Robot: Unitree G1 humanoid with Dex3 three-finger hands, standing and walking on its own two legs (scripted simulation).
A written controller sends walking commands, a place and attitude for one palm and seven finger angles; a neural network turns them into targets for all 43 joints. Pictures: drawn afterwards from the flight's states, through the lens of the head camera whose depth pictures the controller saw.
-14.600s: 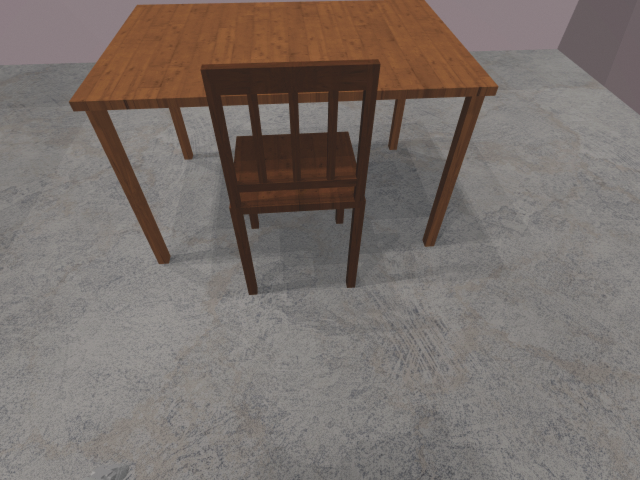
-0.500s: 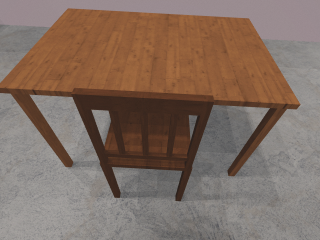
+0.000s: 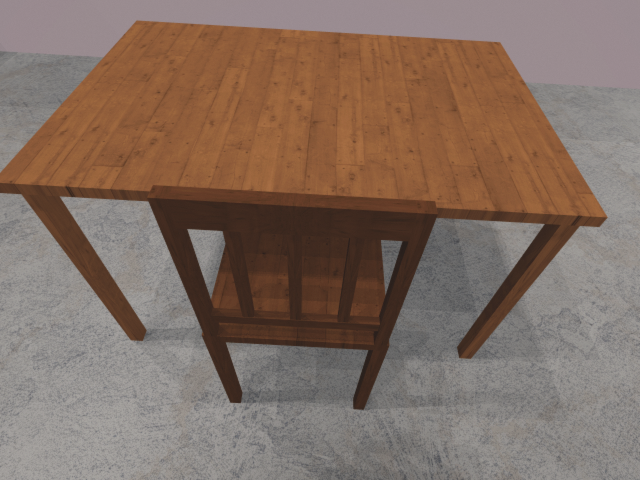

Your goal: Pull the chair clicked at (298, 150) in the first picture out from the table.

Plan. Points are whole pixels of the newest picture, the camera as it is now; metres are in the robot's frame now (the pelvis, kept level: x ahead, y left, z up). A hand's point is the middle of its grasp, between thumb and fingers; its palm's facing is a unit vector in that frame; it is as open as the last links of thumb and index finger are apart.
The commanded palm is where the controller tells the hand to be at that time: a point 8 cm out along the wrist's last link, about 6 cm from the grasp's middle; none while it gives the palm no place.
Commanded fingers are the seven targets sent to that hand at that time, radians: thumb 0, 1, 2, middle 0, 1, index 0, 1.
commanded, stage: look again from close up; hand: left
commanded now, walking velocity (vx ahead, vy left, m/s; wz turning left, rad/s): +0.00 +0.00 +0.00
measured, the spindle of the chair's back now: (295, 279) +0.45 +0.07 -0.10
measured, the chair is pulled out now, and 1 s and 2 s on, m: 0.00 0.00 0.00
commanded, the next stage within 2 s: shuffle to correct the standing spot in 0.66 s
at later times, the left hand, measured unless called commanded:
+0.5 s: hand out of the picture +0.00 +0.14 -0.18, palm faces +0.00 -0.98 -0.17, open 7.4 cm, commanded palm none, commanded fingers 0.00 0.90 0.90 -0.20 -0.30 -0.20 -0.30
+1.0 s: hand out of the picture +0.00 +0.13 -0.18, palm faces -0.01 -0.99 -0.16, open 7.4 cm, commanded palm none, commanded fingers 0.00 0.90 0.90 -0.20 -0.30 -0.20 -0.30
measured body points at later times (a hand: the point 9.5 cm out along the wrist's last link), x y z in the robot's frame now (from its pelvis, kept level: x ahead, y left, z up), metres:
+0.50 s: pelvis +0.01 -0.01 +0.00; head +0.03 -0.01 +0.45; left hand +0.00 +0.19 -0.16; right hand -0.01 -0.23 -0.16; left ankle +0.01 +0.01 -0.74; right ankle -0.01 -0.16 -0.74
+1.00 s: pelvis +0.02 -0.03 +0.00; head +0.04 -0.02 +0.45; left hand +0.00 +0.18 -0.17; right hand +0.00 -0.24 -0.16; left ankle +0.01 +0.01 -0.74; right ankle -0.01 -0.16 -0.73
